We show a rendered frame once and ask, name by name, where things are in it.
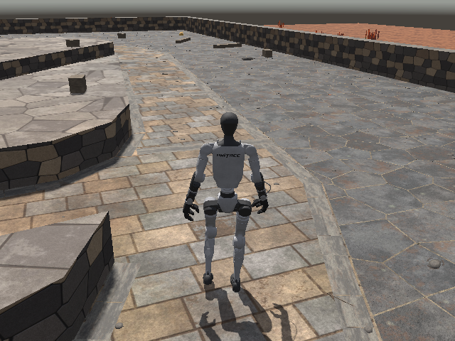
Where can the right robot upper arm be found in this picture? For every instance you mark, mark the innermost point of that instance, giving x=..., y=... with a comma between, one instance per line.
x=251, y=151

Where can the robot left hand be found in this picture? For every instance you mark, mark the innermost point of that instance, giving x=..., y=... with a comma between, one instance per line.
x=187, y=210

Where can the robot torso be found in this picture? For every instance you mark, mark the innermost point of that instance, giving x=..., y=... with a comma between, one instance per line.
x=228, y=164

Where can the robot head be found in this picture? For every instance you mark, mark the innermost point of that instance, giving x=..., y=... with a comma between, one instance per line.
x=228, y=123

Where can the left robot upper arm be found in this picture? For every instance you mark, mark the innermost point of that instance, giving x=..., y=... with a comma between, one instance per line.
x=205, y=150

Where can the robot right hand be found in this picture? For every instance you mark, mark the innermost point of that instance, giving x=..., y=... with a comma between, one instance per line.
x=258, y=203

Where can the robot left forearm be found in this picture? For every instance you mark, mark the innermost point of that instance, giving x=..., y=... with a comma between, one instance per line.
x=192, y=191

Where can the robot right forearm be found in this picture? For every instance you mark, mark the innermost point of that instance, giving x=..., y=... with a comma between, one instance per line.
x=261, y=189

